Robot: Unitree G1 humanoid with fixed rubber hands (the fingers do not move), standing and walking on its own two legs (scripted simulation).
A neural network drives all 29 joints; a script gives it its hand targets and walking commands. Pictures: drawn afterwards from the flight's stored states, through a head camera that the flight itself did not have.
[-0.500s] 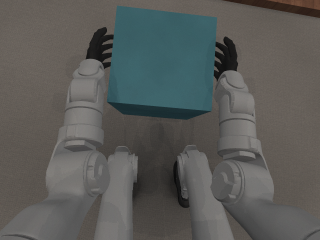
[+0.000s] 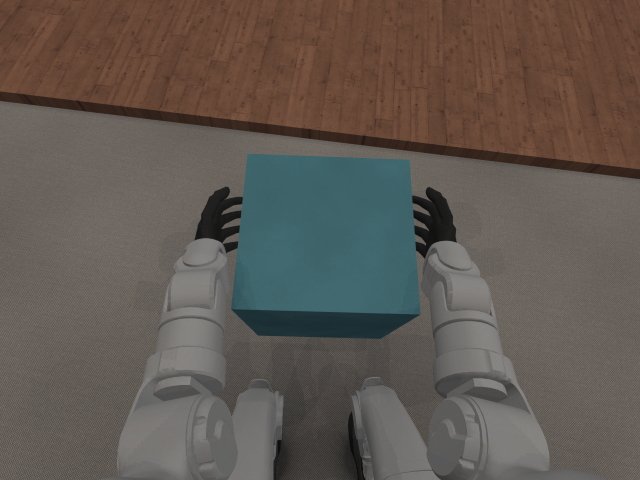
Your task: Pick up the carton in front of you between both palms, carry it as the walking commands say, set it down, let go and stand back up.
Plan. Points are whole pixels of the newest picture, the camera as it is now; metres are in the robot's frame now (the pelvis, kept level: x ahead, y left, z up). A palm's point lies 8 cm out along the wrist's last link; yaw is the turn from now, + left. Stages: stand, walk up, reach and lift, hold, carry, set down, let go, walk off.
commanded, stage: reach and lift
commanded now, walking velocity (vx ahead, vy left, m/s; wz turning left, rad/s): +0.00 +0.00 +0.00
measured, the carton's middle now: (323, 259) +0.40 -0.01 -0.10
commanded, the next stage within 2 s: hold in 1.56 s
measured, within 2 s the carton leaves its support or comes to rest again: neither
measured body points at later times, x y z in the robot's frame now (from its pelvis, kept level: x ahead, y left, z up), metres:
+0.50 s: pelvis +0.04 -0.01 +0.11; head +0.04 +0.00 +0.56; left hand +0.35 +0.15 +0.11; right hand +0.36 -0.15 +0.12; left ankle +0.07 +0.12 -0.62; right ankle +0.06 -0.13 -0.62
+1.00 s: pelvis +0.03 -0.01 +0.12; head +0.02 +0.00 +0.57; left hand +0.35 +0.15 +0.13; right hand +0.35 -0.15 +0.14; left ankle +0.07 +0.12 -0.62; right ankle +0.06 -0.13 -0.62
